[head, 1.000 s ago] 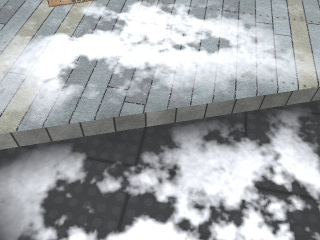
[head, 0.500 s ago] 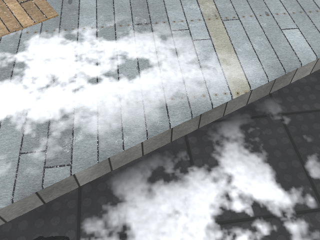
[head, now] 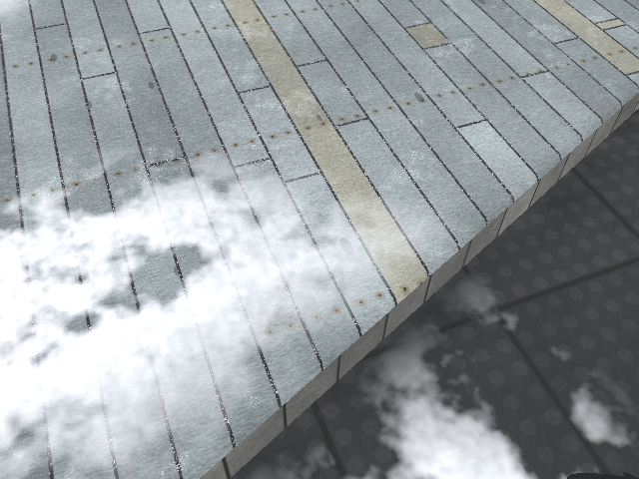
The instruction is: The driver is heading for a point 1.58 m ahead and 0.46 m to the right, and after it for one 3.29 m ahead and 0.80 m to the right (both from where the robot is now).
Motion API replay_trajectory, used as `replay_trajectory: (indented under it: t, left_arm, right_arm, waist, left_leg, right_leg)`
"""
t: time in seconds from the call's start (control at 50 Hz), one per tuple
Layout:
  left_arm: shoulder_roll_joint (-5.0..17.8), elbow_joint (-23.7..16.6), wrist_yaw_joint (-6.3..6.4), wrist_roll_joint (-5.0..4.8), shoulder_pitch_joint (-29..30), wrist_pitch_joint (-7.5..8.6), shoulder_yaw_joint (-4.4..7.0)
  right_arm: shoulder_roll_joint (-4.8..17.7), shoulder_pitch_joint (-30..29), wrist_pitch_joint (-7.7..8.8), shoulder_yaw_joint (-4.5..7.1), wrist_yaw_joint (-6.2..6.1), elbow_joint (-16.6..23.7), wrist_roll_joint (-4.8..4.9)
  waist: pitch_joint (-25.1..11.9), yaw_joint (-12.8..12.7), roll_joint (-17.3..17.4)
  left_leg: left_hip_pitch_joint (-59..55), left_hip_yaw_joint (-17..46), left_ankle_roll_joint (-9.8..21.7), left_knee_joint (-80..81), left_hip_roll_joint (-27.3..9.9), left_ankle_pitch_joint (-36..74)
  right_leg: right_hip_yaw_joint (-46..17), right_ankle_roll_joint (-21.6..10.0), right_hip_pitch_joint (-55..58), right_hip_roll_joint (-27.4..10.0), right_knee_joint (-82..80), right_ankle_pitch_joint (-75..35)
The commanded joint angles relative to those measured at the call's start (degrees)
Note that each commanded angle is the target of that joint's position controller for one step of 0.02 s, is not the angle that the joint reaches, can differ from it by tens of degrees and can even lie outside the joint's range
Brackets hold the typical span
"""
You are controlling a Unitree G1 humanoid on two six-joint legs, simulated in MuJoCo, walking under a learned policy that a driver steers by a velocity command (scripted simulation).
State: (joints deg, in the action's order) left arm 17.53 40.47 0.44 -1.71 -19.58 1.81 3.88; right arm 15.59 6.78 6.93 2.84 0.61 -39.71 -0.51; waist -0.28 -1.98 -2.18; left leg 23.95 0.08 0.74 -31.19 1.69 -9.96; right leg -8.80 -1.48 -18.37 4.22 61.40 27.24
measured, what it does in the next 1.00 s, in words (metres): walks ahead, turning right: right foot, then left foot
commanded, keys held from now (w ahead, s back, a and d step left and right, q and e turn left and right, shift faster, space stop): w+e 0.80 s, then w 0.20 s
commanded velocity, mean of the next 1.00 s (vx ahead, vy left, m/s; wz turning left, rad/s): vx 0.50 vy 0.00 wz -0.56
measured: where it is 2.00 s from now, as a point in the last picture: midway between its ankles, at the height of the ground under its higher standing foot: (522, 334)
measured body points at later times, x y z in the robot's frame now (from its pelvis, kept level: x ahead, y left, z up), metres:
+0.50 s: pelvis +0.25 -0.07 -0.01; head +0.29 -0.09 +0.43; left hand +0.53 +0.10 -0.08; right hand +0.20 -0.37 -0.14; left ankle +0.11 +0.12 -0.65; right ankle +0.31 -0.18 -0.73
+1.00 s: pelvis +0.52 -0.14 +0.00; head +0.54 -0.14 +0.45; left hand +0.73 +0.06 -0.11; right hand +0.52 -0.46 -0.08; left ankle +0.63 -0.08 -0.73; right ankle +0.34 -0.18 -0.65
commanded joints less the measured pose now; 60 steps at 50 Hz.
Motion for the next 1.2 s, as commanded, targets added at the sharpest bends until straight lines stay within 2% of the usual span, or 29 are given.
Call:
replay_trajectory:
  t: [0.02, 0.08, 0.12, 0.26, 0.34, 0.38, 0.4, 0.42, 0.44, 0.46, 0.48, 0.5, 0.52, 0.54, 0.56, 0.64, 0.74, 0.84, 0.88, 0.9, 0.92, 0.94, 0.96, 0.98, 1.0, 1.02, 1.08, 1.14, 1.2]
  left_arm:
    - [7.18, -7.4, 0.09, 0.97, 5.54, 0.85, 1.56]
    - [3.97, -8.15, -0.72, 0.16, 5.17, 0.12, 1.32]
    - [2.73, -9.02, -0.76, 0.42, 6.77, -0.25, 0.99]
    - [0.94, -11.22, -2.4, 0.65, 15.76, 0.09, 0.18]
    - [1.28, -13.29, -3.8, 0.24, 20.11, 0.18, 0.24]
    - [3.0, -13.57, -3.99, 0.72, 18.43, -0.04, 1.12]
    - [4.52, -13.05, -3.86, 0.94, 15.04, -0.29, 1.98]
    - [6.6, -11.0, -3.55, 0.95, 6.92, -0.46, 3.36]
    - [10.09, -8.26, -2.57, 0.78, -3.38, -0.91, 5.25]
    - [17.18, -8.09, -1.63, 0.04, -3.4, -0.93, 6.23]
    - [14.93, -10.28, -1.89, 0.49, -5.33, 0.2, 5.21]
    - [11.33, -9.48, -2.23, 1.05, -4.07, 1.1, 4.08]
    - [9.61, -9.14, -2.1, 0.73, -1.41, 1.51, 3.52]
    - [8.03, -9.63, -1.99, 0.8, 2.8, 1.63, 2.89]
    - [6.73, -10.2, -1.87, 1.45, 5.5, 1.72, 2.3]
    - [7.66, -8.85, -0.81, 1.37, 6.43, 2.03, 2.43]
    - [8.96, -6.36, 0.48, 0.72, 2.2, 0.74, 2.86]
    - [7.69, -3.88, 0.47, 0.45, -1.42, 0.03, 2.61]
    - [6.55, -3.32, 0.38, 0.62, -0.96, 0.07, 2.31]
    - [4.43, -3.53, 0.39, 0.96, -0.98, 0.26, 1.6]
    - [1.62, -4.58, 0.47, 1.91, -1.25, 0.46, 0.47]
    - [-0.97, -4.62, 0.48, -0.08, -10.25, 1.05, -0.17]
    - [4.66, -3.49, 0.65, -0.44, -8.64, 1.32, 0.66]
    - [6.97, -4.35, 0.48, -0.33, -1.48, 1.22, 1.35]
    - [6.35, -5.39, 0.56, 0.43, 2.59, 1.16, 1.15]
    - [5.64, -6.34, 0.35, 1.19, 4.84, 1.37, 1.19]
    - [2.76, -6.29, -0.42, 1.04, 3.36, 1.41, 0.74]
    - [0.49, -7.73, -0.53, 1.76, 7.75, 1.22, -0.2]
    - [-0.7, -8.47, -1.04, 1.5, 12.05, 1.31, -0.65]
  right_arm:
    - [6.95, 8.24, -0.7, 2.31, -0.59, 0.89, -0.11]
    - [5.97, 6.95, -0.38, 1.96, -0.79, -0.36, -0.12]
    - [7.46, 7.46, -0.06, 2.46, -0.83, -1.69, 0.07]
    - [10.6, 9.1, -1.11, 2.99, -1.38, -4.74, 0.38]
    - [12.55, 11.05, -2.15, 3.51, -1.26, -6.29, 1.48]
    - [14.28, 10.74, -2.75, 4.05, -1.46, -6.4, 2.01]
    - [15.36, 10.65, -3.11, 4.43, -1.7, -6.39, 2.29]
    - [15.46, 9.8, -3.5, 4.44, -1.95, -6.18, 2.61]
    - [13.51, 10.53, -3.31, 3.72, -2.25, -5.5, 1.88]
    - [5.05, 14.98, -2.25, 1.04, -1.47, -2.16, -1.22]
    - [7.73, 12.24, 0.1, 0.79, -0.57, -1.11, 0.21]
    - [11.24, 5.91, 1.16, 1.85, 0.0, 0.6, 2.49]
    - [10.31, 4.26, 1.74, 1.3, -0.08, 1.19, 2.36]
    - [9.96, 4.26, 1.73, 1.34, -0.57, 0.42, 1.04]
    - [10.44, 5.43, 1.11, 1.79, -0.84, -0.02, 0.25]
    - [8.29, 5.06, -1.11, 1.41, -0.9, -0.05, -0.66]
    - [4.82, -4.6, -1.17, -0.2, 0.18, 1.78, 0.01]
    - [8.16, -7.12, -0.38, 1.11, 0.98, 3.0, 0.4]
    - [9.1, -2.98, 0.18, 2.01, 0.67, 2.24, 0.32]
    - [10.43, 2.14, 0.5, 2.75, 0.3, 1.5, -0.25]
    - [13.44, 10.75, 0.63, 3.54, -0.09, 0.76, -1.17]
    - [17.94, 17.05, -0.1, 5.11, 0.37, -3.1, -1.32]
    - [12.69, 16.8, -0.1, 4.09, 0.81, -2.6, 0.83]
    - [9.32, 14.36, -0.45, 3.17, 0.67, -2.08, 1.03]
    - [8.09, 11.64, -0.95, 2.57, 0.74, -1.41, 0.02]
    - [6.97, 9.83, -1.27, 2.14, 0.63, -1.51, -0.16]
    - [5.91, 9.43, -1.22, 1.49, 0.06, -2.38, -0.03]
    - [8.79, 11.72, -1.43, 2.17, -0.36, -4.17, 0.19]
    - [9.87, 13.46, -2.05, 2.37, -0.71, -5.73, 0.82]
  waist:
    - [-1.75, 5.9, 6.76]
    - [0.56, 3.62, 9.31]
    - [1.13, 3.43, 7.9]
    - [2.85, 6.06, 5.96]
    - [4.87, 6.75, 6.49]
    - [3.01, 4.65, 7.95]
    - [0.53, 2.26, 8.79]
    - [-3.57, -2.63, 7.91]
    - [-8.7, -7.31, 4.73]
    - [-12.11, -1.4, -12.97]
    - [-23.78, -4.13, -10.44]
    - [-16.77, -5.52, -5.66]
    - [-10.53, -3.42, -2.28]
    - [-6.65, -0.58, 1.52]
    - [-4.83, 1.78, 1.31]
    - [-1.98, 3.75, 0.34]
    - [-0.89, -0.49, -1.87]
    - [-0.03, -1.43, -4.15]
    - [-0.5, 1.13, -6.16]
    - [-4.12, 3.51, -5.72]
    - [-11.76, 6.75, 0.63]
    - [-16.28, 3.76, 20.86]
    - [-12.04, 5.55, 14.32]
    - [-4.96, 7.0, 9.44]
    - [-1.88, 6.39, 5.6]
    - [1.01, 5.29, 5.41]
    - [0.89, 2.58, 9.17]
    - [1.41, 3.78, 7.74]
    - [1.28, 5.38, 7.93]
  left_leg:
    - [-24.8, 24.39, 9.5, 15.7, -19.37, -8.36]
    - [-17.62, 13.71, 9.11, 19.53, -16.39, 1.1]
    - [-17.26, 9.71, 9.98, 21.1, -16.78, 5.95]
    - [-20.94, -3.32, 7.86, 21.22, -15.97, 13.71]
    - [-25.93, -6.55, 6.43, 19.4, -17.86, 18.49]
    - [-28.0, -8.96, 5.35, 13.31, -17.99, 36.03]
    - [-28.44, -10.09, 4.81, 6.97, -17.74, 46.02]
    - [-25.91, -11.88, 3.68, -3.84, -16.31, 50.87]
    - [-14.3, -12.07, 1.53, -19.12, -14.23, 40.99]
    - [12.99, -10.6, -1.97, -40.51, -4.54, -14.99]
    - [20.31, 3.88, -1.71, -50.69, -0.55, -24.7]
    - [25.61, 5.97, -0.79, -50.71, -3.6, -18.92]
    - [24.33, 5.46, -0.09, -45.24, -5.79, -13.84]
    - [20.59, 5.33, -0.51, -40.08, -7.62, -11.03]
    - [16.47, 5.7, -0.85, -36.81, -8.84, -9.05]
    - [10.93, 3.63, -4.07, -26.92, -8.04, -4.79]
    - [4.21, 2.46, -5.29, -7.31, -3.46, 12.19]
    - [1.06, 3.7, -3.41, 1.03, -1.86, 8.6]
    - [-4.08, 2.35, -1.02, 4.91, -1.68, 6.35]
    - [-12.16, 3.84, 1.16, 5.53, -3.82, 7.12]
    - [-26.02, 13.36, 5.04, 4.11, -13.12, 10.1]
    - [-40.6, 40.24, 15.67, 10.09, -24.75, -0.92]
    - [-39.1, 46.01, 15.3, 13.62, -24.97, -16.49]
    - [-33.21, 37.18, 12.95, 14.3, -22.48, -18.39]
    - [-27.37, 30.97, 11.45, 14.87, -20.09, -13.41]
    - [-22.74, 26.64, 11.37, 15.92, -18.18, -7.64]
    - [-18.12, 18.38, 10.97, 18.41, -14.88, 3.38]
    - [-18.32, 13.95, 11.8, 19.79, -15.75, 14.86]
    - [-18.4, 8.79, 10.28, 20.49, -14.59, 16.65]
  right_leg:
    - [0.71, 1.02, -27.02, -7.19, 10.97, -6.07]
    - [2.5, 1.37, -22.45, -9.76, 6.44, -9.21]
    - [3.06, 2.06, -23.63, -10.21, 3.07, -11.34]
    - [6.95, 1.73, -21.92, -9.59, -15.57, -27.91]
    - [10.12, -0.75, -20.12, -8.52, -22.61, -24.45]
    - [13.19, -3.08, -14.63, -5.44, -24.38, -18.46]
    - [14.76, -4.58, -9.41, -3.18, -25.13, -15.73]
    - [15.98, -6.69, 1.41, -0.44, -29.07, -18.24]
    - [11.08, -9.13, 18.91, -1.46, -30.5, -21.75]
    - [-17.6, -17.85, 38.98, -17.01, -32.04, -20.22]
    - [-39.58, -24.0, 43.51, -23.6, -41.46, -9.67]
    - [-32.31, -20.44, 39.45, -21.93, -43.34, -10.35]
    - [-25.13, -18.1, 30.71, -19.62, -43.8, -13.2]
    - [-20.16, -16.33, 22.17, -17.38, -44.42, -18.73]
    - [-16.99, -15.73, 16.11, -15.89, -45.92, -23.57]
    - [-9.61, -15.81, 4.36, -12.74, -47.97, -34.48]
    - [-5.83, -11.7, 0.83, -8.78, -46.25, -27.18]
    - [-13.26, -9.62, 8.14, -11.41, -40.47, -20.33]
    - [-14.01, -8.26, 10.21, -10.88, -36.42, -25.07]
    - [-11.98, -6.41, 9.41, -8.28, -29.86, -28.35]
    - [-7.19, -3.91, 2.71, -4.43, -13.76, -20.59]
    - [-1.08, -0.12, -16.58, 3.3, 4.8, 4.29]
    - [-3.83, 0.47, -24.6, -0.05, 11.83, 5.59]
    - [-3.18, 0.44, -27.22, -1.98, 14.13, 0.58]
    - [-1.41, 0.67, -26.12, -3.42, 13.61, -3.41]
    - [-0.94, 0.89, -25.69, -4.78, 10.5, -6.48]
    - [2.38, 1.91, -20.73, -7.56, 2.98, -9.56]
    - [4.95, 3.01, -21.75, -8.49, -6.95, -13.67]
    - [6.46, 3.0, -18.6, -8.32, -17.25, -22.97]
